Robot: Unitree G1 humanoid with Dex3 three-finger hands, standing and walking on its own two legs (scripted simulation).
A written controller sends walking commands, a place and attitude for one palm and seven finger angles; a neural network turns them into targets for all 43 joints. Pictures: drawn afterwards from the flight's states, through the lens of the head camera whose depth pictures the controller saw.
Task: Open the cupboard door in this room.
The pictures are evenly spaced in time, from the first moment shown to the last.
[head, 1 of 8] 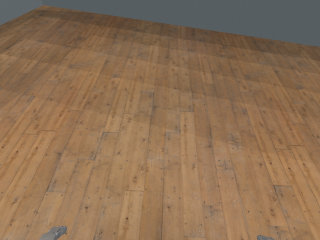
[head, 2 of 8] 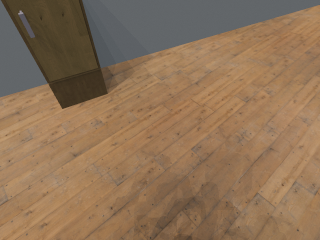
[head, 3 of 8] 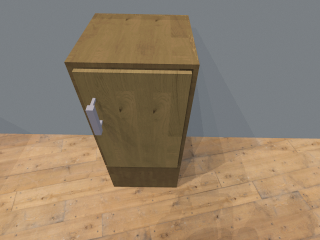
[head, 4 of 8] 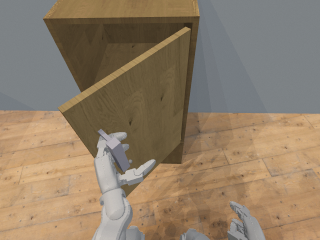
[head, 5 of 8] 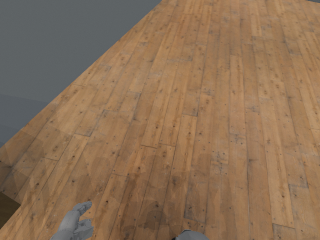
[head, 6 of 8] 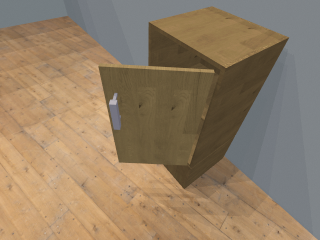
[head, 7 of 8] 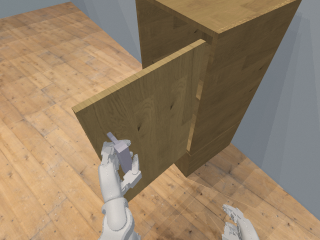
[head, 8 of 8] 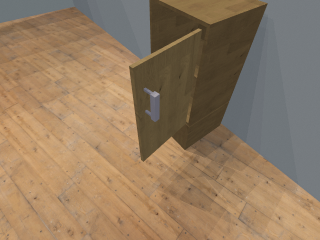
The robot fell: no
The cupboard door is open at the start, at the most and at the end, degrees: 0 99 99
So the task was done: yes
